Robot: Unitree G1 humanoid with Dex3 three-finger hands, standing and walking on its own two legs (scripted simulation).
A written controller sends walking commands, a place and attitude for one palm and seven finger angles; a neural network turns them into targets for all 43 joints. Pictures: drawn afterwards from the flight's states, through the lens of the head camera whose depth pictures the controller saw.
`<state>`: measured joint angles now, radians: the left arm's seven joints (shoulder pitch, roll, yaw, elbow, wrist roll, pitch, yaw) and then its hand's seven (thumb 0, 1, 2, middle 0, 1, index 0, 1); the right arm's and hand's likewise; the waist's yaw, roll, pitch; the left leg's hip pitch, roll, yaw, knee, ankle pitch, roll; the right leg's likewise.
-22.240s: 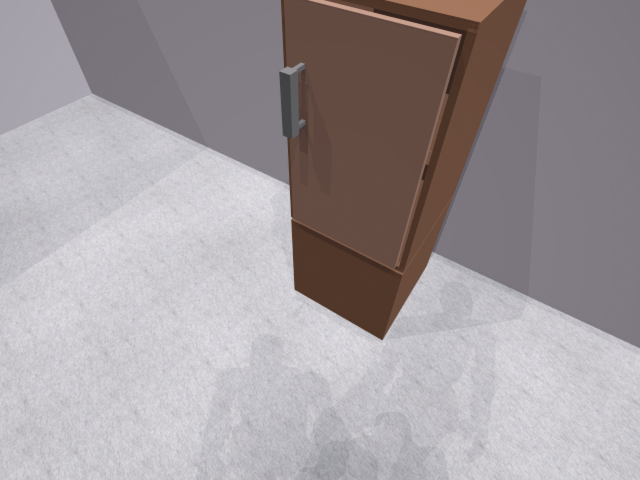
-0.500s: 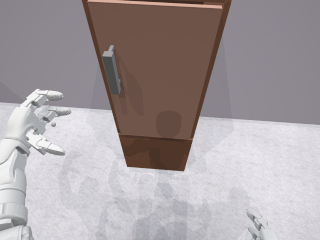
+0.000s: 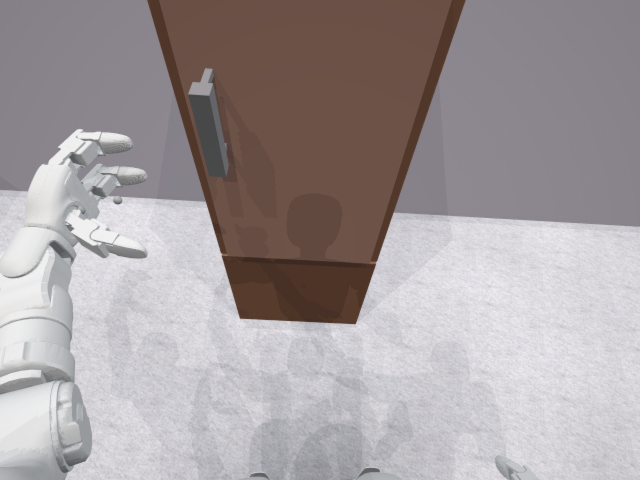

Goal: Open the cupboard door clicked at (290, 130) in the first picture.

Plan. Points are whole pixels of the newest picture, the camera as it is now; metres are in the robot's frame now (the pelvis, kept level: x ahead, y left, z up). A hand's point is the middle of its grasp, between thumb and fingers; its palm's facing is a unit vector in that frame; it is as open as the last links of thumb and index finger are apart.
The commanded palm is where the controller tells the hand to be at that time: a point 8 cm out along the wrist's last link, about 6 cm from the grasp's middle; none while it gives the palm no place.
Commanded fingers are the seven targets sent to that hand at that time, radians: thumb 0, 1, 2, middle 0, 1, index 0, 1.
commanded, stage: move the hooked fingers beside the handle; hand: left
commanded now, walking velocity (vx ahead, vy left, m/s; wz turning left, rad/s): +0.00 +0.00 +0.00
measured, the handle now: (213, 124) +0.58 +0.16 +0.09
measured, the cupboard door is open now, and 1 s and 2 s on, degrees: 0 0 0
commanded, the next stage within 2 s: slide the fingers in behind the handle in 1.54 s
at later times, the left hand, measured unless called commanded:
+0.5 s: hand (145, 155) +0.49 +0.23 +0.10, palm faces -0.05 -1.00 +0.01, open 14.0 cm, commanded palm +0.48 +0.28 +0.09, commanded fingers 0.00 -0.50 0.30 -0.30 -1.20 -0.30 -1.20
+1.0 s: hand (157, 142) +0.54 +0.23 +0.08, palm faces -0.02 -1.00 +0.00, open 13.9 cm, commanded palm +0.52 +0.28 +0.09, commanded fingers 0.00 -0.50 0.30 -0.30 -1.20 -0.30 -1.20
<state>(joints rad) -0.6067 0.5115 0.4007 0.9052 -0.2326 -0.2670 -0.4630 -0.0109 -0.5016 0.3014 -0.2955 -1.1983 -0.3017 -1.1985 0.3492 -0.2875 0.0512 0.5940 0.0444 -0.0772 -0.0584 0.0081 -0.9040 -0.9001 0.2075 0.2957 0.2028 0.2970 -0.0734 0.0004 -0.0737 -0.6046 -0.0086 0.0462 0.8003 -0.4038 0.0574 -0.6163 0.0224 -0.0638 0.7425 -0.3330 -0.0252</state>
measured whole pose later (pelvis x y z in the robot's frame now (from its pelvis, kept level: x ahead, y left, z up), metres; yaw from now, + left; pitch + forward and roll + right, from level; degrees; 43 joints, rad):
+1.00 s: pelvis +0.02 +0.00 -0.01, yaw -3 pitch +21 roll -3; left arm -0.96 0.74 0.50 1.26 -0.09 -0.28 -0.42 -0.01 -0.50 0.30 -0.30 -1.20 -0.31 -1.20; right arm 0.48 -0.29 0.07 0.59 0.00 0.10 -0.02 0.00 -0.90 -0.90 0.21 0.30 0.20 0.30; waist -0.20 0.01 -0.08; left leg -0.80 0.03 0.05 0.88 -0.46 0.06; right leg -0.81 0.06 -0.06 0.78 -0.35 -0.03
